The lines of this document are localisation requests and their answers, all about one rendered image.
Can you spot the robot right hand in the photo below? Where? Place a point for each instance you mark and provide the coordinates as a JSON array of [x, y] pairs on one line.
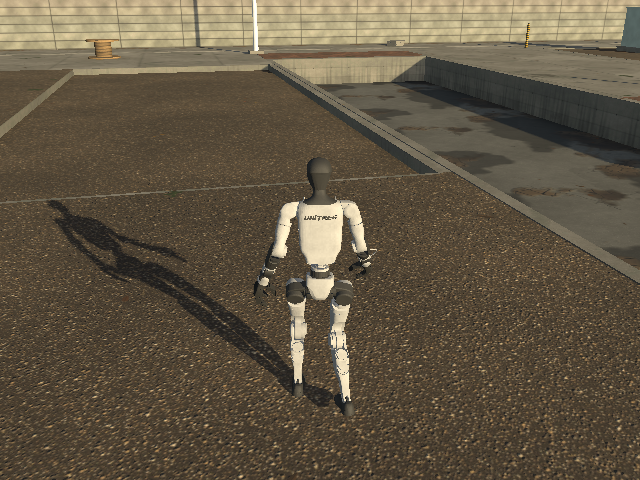
[[365, 272]]

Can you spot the right robot upper arm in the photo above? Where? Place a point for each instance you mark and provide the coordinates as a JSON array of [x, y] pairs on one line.
[[351, 211]]

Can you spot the robot head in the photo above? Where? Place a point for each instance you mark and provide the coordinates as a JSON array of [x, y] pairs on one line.
[[318, 173]]

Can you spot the right robot forearm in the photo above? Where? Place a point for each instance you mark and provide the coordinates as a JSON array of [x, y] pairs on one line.
[[364, 257]]

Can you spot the humanoid robot torso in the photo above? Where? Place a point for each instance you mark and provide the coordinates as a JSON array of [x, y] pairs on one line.
[[320, 237]]

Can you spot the robot left hand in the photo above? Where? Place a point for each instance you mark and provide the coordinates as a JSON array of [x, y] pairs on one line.
[[259, 291]]

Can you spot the left robot forearm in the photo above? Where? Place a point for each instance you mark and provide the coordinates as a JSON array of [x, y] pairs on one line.
[[268, 268]]

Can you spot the left robot upper arm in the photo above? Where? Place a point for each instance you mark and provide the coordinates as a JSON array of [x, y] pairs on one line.
[[287, 212]]

